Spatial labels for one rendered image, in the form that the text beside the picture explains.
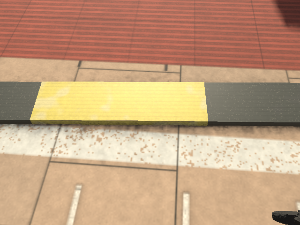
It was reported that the robot right hand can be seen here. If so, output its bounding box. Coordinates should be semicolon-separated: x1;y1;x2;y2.
272;210;300;225

